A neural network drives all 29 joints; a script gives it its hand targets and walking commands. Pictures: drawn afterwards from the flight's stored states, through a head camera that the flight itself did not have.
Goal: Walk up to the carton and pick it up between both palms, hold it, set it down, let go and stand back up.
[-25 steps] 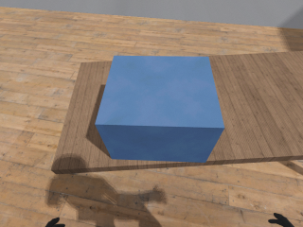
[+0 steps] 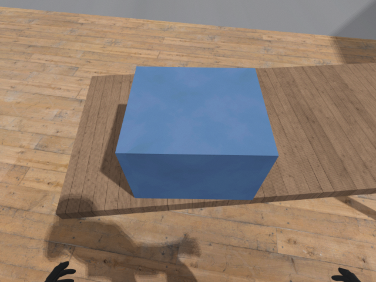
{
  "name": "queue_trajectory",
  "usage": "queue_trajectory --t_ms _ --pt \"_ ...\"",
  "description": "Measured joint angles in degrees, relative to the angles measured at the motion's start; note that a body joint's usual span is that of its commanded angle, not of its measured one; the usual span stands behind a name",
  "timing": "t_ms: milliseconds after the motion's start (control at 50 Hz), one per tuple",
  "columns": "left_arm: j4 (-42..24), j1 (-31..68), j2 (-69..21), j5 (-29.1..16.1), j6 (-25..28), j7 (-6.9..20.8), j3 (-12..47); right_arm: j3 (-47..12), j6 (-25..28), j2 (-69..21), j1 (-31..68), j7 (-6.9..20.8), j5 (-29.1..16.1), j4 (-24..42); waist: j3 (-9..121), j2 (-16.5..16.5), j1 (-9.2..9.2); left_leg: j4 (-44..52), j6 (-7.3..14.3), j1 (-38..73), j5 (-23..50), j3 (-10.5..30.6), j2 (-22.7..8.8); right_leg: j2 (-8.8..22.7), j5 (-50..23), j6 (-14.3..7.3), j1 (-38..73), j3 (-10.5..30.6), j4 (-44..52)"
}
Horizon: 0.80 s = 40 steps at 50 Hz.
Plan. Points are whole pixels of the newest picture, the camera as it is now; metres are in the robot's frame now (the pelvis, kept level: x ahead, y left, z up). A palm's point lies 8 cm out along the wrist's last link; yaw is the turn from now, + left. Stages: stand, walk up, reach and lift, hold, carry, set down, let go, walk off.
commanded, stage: reach and lift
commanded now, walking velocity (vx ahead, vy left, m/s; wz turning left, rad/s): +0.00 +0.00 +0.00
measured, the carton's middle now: (194, 133) +0.44 +0.00 +0.01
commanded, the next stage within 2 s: none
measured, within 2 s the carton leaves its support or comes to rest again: neither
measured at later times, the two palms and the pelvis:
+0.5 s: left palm out of the picture +0.11 +0.29 -0.07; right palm out of the picture +0.07 -0.30 -0.05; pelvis -0.06 +0.00 +0.00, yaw +1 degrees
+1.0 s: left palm (68, 261) +0.16 +0.25 -0.02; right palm out of the picture +0.11 -0.27 -0.01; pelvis -0.08 +0.02 +0.01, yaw -3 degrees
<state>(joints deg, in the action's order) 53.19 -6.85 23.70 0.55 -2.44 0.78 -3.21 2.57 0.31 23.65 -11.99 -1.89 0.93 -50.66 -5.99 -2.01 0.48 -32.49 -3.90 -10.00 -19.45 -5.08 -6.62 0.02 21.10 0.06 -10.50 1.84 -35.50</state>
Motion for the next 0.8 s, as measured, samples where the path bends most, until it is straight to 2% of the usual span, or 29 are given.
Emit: queue_trajectory --t_ms 20,60,100,140,180,260,280,360,480,640,800 --pt "-0.93 0.01 0.32 0.25 -1.35 -0.18 -0.08 0.48 0.92 -0.26 -0.04 0.4 0.58 -0.54 0.11 -0.17 -0.05 -0.61 -0.14 -0.49 -0.28 -0.04 -0.22 0.0 0.43 -0.53 -0.37 -0.41 0.32" --pt "-5.74 2.49 0.05 1.34 -9.54 -1.42 -0.42 3.76 5.25 -1.06 2.99 2.6 3.42 -6.15 -0.85 0.02 0.09 -3.47 -0.73 -3.2 -1.06 1.02 -0.6 -0.03 1.71 -0.55 -2.1 -1.84 -0.83" --pt "-10.95 5.94 -0.58 2.83 -16.43 -1.42 -0.5 5.88 7.86 -1.05 7.44 4.28 4.4 -10.02 -3.07 0.32 1.07 -6.22 -1.19 -6.03 -1.3 2.71 -0.54 0.14 1.53 -0.29 -4.48 -3.28 -3.81" --pt "-16.11 8.62 -1.66 4.56 -20.95 -0.26 -0.94 6.33 9.9 -0.47 11.13 4.29 3.56 -10.54 -4.69 0.44 1.91 -8.27 -1.56 -8.44 -1.14 3.82 -0.29 0.34 1.93 -0.38 -6.53 -3.97 -5.87" --pt "-20.25 10.17 -2.83 5.85 -23.28 0.85 -1.85 5.5 11.61 0.14 13.61 3.25 1.84 -8.88 -5.5 0.12 2.76 -9.11 -1.49 -9.56 -1.0 4.32 0.15 0.63 2.18 -0.49 -7.78 -4.09 -7.09" --pt "-26.29 9.09 -4.52 6.79 -23.93 1.41 -3.18 1.96 13.32 0.72 13.95 1.5 -2.72 -4.07 -4.1 -1.24 3.51 -7.44 -1.37 -8.53 0.14 4.64 1.0 1.02 1.24 -0.45 -7.56 -3.67 -6.57" --pt "-27.02 8.32 -4.83 6.92 -23.84 1.38 -3.33 1.35 13.2 0.67 13.28 1.35 -3.51 -3.27 -3.45 -1.47 3.37 -6.58 -1.12 -7.63 0.35 4.65 1.07 0.93 -0.29 -1.7 -7.0 -3.6 -5.96" --pt "-26.67 5.44 -5.21 7.58 -23.85 1.11 -3.96 1.69 11.21 -0.73 9.34 1.49 -3.63 -1.44 -1.63 -2.19 1.87 -3.02 -0.84 -3.16 1.85 4.37 1.22 0.71 -1.31 -0.29 -2.66 -2.84 -2.04" --pt "-26.98 2.45 -3.74 5.26 -24.05 -0.18 -3.29 5.09 7.57 -4.07 3.92 3.52 -1.13 3.93 -3.41 -2.19 0.13 -0.22 0.08 0.75 4.11 3.99 1.64 0.8 -4.45 0.47 1.47 -2.22 1.82" --pt "-31.46 2.35 -4.11 -0.04 -24.18 -2.54 0.82 6.56 1.55 -4.93 3.03 6.47 -0.64 14.7 -3.35 0.1 0.91 -0.27 1.95 0.04 5.64 2.78 2.97 1.73 -7.18 1.54 0.72 -0.48 3.07" --pt "-29.72 7.52 -7.55 -2.25 -22.99 -4.01 0.71 7.08 -4.19 -2.69 7.86 9.98 -0.58 18.0 -1.7 1.47 0.78 2.88 3.41 1.63 6.51 0.78 4.51 2.13 -8.07 0.58 0.48 2.7 4.53"
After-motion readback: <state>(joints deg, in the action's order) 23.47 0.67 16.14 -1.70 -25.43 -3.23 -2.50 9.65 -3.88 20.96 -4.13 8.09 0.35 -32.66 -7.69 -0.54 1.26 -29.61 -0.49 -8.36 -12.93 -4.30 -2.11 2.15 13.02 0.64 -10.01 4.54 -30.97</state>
